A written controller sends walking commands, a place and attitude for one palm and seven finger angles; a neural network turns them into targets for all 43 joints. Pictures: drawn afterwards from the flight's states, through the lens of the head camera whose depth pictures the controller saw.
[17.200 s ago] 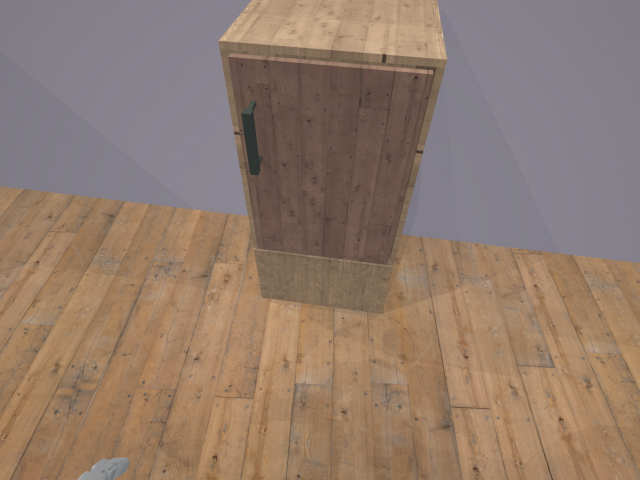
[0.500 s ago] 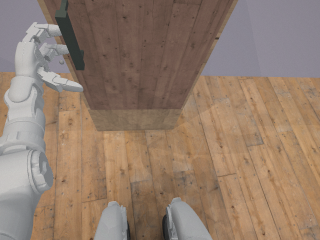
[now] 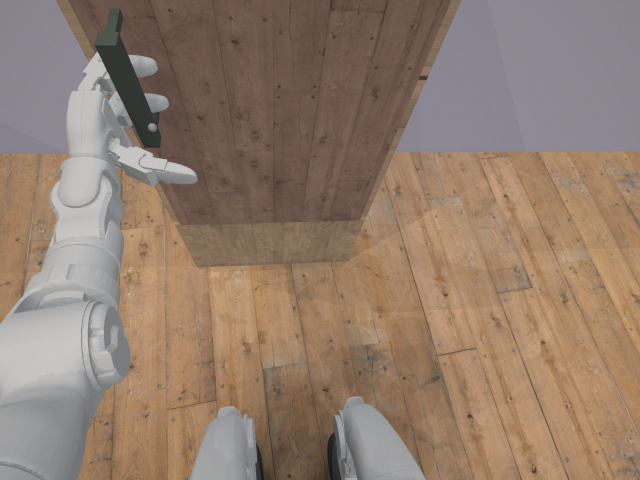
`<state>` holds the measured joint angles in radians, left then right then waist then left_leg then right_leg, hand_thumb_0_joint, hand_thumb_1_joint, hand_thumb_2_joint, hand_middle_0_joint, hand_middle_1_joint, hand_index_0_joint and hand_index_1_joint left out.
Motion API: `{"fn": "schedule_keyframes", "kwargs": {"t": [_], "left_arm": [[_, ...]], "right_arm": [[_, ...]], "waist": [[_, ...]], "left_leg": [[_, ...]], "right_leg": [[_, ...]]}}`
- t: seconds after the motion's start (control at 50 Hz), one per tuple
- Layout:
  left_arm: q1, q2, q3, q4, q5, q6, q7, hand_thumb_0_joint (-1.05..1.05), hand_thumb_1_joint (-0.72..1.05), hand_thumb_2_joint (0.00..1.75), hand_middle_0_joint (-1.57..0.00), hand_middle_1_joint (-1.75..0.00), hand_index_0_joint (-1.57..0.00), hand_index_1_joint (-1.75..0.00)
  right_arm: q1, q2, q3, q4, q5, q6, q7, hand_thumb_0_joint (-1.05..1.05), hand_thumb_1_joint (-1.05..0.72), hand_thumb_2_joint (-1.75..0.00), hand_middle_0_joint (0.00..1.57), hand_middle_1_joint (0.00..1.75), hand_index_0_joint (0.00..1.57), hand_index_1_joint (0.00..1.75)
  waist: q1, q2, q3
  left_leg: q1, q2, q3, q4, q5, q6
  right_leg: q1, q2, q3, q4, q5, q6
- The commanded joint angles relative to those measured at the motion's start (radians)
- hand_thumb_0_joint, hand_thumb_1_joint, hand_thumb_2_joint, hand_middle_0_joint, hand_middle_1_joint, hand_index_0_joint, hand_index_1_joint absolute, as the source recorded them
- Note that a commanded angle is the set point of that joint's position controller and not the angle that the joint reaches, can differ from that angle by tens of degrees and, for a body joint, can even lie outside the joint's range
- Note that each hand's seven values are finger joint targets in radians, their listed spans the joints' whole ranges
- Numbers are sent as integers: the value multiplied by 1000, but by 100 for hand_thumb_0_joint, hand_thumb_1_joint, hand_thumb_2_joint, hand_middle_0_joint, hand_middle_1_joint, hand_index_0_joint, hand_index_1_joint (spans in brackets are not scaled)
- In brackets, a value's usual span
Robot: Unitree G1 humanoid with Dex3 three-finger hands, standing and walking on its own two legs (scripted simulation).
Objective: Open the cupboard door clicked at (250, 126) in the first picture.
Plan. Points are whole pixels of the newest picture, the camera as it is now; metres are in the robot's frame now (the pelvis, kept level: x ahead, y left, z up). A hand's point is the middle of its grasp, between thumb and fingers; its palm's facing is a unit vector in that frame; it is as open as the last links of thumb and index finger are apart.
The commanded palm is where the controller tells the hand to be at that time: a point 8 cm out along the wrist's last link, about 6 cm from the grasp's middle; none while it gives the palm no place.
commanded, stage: slide the fingers in behind the handle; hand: left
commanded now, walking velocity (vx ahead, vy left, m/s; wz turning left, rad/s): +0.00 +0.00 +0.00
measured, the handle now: (135, 85) +0.58 +0.18 +0.07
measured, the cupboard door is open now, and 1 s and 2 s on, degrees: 0 1 28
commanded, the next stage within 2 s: close the thumb around the handle in 0.34 s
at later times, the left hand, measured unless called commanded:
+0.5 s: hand (151, 128) +0.52 +0.15 +0.06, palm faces -0.03 -1.00 -0.03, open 13.9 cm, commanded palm +0.50 +0.19 +0.06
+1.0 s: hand (150, 128) +0.52 +0.16 +0.07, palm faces -0.03 -1.00 -0.03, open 6.5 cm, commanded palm +0.50 +0.19 +0.06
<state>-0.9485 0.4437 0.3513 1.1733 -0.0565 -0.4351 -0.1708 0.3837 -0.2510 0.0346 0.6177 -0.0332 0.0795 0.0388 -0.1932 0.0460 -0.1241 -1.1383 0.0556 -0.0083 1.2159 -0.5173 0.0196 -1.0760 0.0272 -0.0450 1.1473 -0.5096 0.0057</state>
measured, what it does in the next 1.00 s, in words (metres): stands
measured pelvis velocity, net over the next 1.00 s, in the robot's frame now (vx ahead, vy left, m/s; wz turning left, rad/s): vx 0.00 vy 0.00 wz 0.00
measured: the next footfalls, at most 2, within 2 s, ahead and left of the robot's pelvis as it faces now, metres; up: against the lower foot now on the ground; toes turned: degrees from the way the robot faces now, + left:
none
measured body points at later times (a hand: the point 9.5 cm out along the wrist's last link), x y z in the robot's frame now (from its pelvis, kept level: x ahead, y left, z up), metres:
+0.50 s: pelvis +0.00 -0.01 +0.00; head +0.15 +0.01 +0.42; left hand +0.52 +0.21 +0.07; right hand +0.00 -0.27 -0.11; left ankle +0.02 +0.10 -0.64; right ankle +0.01 -0.13 -0.64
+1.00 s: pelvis +0.00 +0.00 +0.00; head +0.15 +0.02 +0.42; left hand +0.52 +0.21 +0.07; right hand +0.00 -0.26 -0.11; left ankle +0.02 +0.11 -0.64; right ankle +0.01 -0.13 -0.64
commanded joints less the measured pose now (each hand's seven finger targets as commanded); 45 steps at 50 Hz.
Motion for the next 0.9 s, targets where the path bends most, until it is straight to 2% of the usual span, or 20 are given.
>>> {"fn": "schedule_keyframes", "kwargs": {"t": [0.0,0.06,0.12,0.14,0.24,0.3,0.34,0.36,0.4,0.42,0.48,0.5,0.6,0.68,0.7,0.72,0.76,0.8,0.82,0.88], "left_arm": [[-440,270,55,-212,-3,-77,1,0,-50,30,-30,-120,-30,-120],[-435,217,7,-214,-5,-79,-19,0,-50,30,-30,-120,-30,-120],[-441,231,16,-183,-17,-67,-33,0,-50,30,-30,-120,-30,-120],[-448,246,28,-166,-22,-58,-34,0,-50,30,-30,-120,-30,-120],[-490,227,9,-212,-23,-64,-32,0,-50,30,-30,-120,-30,-120],[-455,240,24,-210,-21,-67,-31,0,-50,30,-30,-120,-30,-120],[-463,222,11,-214,-23,-61,-31,0,-50,30,-30,-120,-30,-120],[-451,251,30,-218,-18,-60,-30,0,-50,30,-30,-120,-30,-120],[-446,259,39,-212,-19,-59,-25,0,-50,30,-30,-120,-30,-120],[-456,239,18,-217,-16,-59,-25,0,-50,30,-30,-120,-30,-120],[-441,220,14,-222,-25,-64,-25,0,-33,37,-31,-122,-31,-122],[-443,211,7,-229,-24,-68,-24,0,-28,40,-32,-122,-32,-122],[-450,166,-19,-235,-25,-82,-12,0,0,52,-34,-125,-34,-125],[-451,170,-18,-234,-19,-93,-2,0,23,61,-35,-128,-35,-128],[-471,155,-35,-231,-13,-94,-2,0,28,64,-36,-128,-36,-128],[-457,185,-5,-222,-14,-92,2,0,34,66,-36,-129,-36,-129],[-443,184,-10,-206,-12,-89,0,0,45,71,-37,-130,-37,-130],[-472,165,-30,-207,-9,-91,-3,0,56,76,-38,-131,-38,-131],[-469,190,-8,-202,-10,-87,-2,0,62,78,-38,-132,-38,-132],[-488,186,-15,-205,-13,-86,-5,0,79,85,-39,-134,-39,-134]], "right_arm": [[182,-191,-70,-47,2,-12,-18,0,-90,-90,20,30,20,30],[171,-183,-69,-48,4,-14,-15,0,-90,-90,20,30,20,30],[171,-187,-69,-45,11,-12,-20,0,-90,-90,20,30,20,30],[172,-192,-68,-44,12,-12,-23,0,-90,-90,20,30,20,30],[174,-188,-70,-38,9,-21,-27,0,-90,-90,20,30,20,30],[179,-192,-72,-37,8,-20,-25,0,-90,-90,20,30,20,30],[177,-189,-72,-36,7,-18,-23,0,-90,-90,20,30,20,30],[177,-191,-72,-40,8,-17,-22,0,-90,-90,20,30,20,30],[175,-193,-72,-41,9,-15,-23,0,-90,-90,20,30,20,30],[175,-189,-70,-42,8,-14,-23,0,-90,-90,20,30,20,30],[178,-189,-72,-44,8,-16,-21,0,-90,-90,20,30,20,30],[174,-189,-74,-43,10,-15,-21,0,-90,-90,20,30,20,30],[175,-188,-78,-34,5,-16,-16,0,-90,-90,20,30,20,30],[177,-190,-78,-33,2,-18,-15,0,-90,-90,20,30,20,30],[173,-189,-79,-27,3,-17,-15,0,-90,-90,20,30,20,30],[178,-191,-78,-25,2,-16,-15,0,-90,-90,20,30,20,30],[172,-190,-77,-29,5,-15,-15,0,-90,-90,20,30,20,30],[172,-189,-76,-26,4,-15,-16,0,-90,-90,20,30,20,30],[177,-192,-76,-23,3,-14,-18,0,-90,-90,20,30,20,30],[179,-192,-74,-26,2,-14,-20,0,-90,-90,20,30,20,30]], "waist": [[-10,86,-534],[-18,93,-521],[-26,80,-504],[-33,53,-481],[-31,119,-531],[-21,112,-559],[-26,104,-546],[-11,122,-550],[-15,106,-548],[-22,101,-540],[-21,89,-525],[-19,110,-535],[-22,118,-538],[-22,105,-521],[-34,113,-524],[-22,102,-523],[-21,100,-507],[-33,114,-511],[-29,99,-506],[-35,101,-508]], "left_leg": [[413,-35,-48,-108,405,14],[410,-36,-44,-105,390,14],[384,-37,-44,-103,362,16],[359,-36,-43,-104,338,19],[421,-33,-51,-98,377,15],[439,-32,-51,-93,426,14],[429,-32,-50,-94,415,15],[430,-33,-50,-99,414,11],[425,-33,-48,-96,416,14],[422,-33,-50,-101,409,14],[434,-33,-54,-108,414,14],[451,-31,-53,-107,425,11],[494,-28,-65,-110,439,5],[489,-29,-70,-116,421,5],[500,-27,-70,-113,424,5],[487,-28,-70,-115,423,4],[469,-30,-66,-119,401,5],[485,-29,-69,-114,409,5],[475,-28,-70,-114,413,6],[468,-30,-73,-113,407,8]], "right_leg": [[196,29,17,-127,359,-24],[191,30,18,-133,354,-23],[191,31,21,-138,339,-22],[191,30,24,-144,324,-19],[159,27,19,-132,331,-22],[171,28,18,-123,370,-23],[176,29,17,-128,368,-21],[184,29,16,-125,363,-24],[182,29,19,-126,368,-23],[185,30,17,-127,365,-22],[182,32,13,-130,363,-25],[167,31,12,-129,366,-25],[128,32,2,-127,347,-27],[125,33,-1,-129,325,-31],[108,31,0,-129,327,-28],[123,32,-1,-129,327,-29],[131,32,1,-134,318,-29],[107,31,0,-130,315,-28],[118,31,0,-131,321,-29],[118,31,0,-126,315,-29]]}}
